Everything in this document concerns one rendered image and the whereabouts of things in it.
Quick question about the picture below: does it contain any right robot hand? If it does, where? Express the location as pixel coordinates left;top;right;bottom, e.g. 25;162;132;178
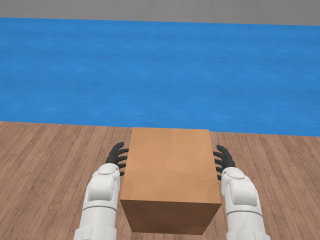
213;145;236;181

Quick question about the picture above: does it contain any left robot hand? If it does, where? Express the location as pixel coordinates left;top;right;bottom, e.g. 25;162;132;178
105;142;129;176

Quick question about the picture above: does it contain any carton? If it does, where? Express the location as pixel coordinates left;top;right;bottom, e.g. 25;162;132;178
119;127;222;235

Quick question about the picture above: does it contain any right robot forearm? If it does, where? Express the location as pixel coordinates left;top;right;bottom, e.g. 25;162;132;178
221;167;271;240

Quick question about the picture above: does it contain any left robot forearm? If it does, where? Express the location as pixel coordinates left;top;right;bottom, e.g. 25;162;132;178
73;163;120;240

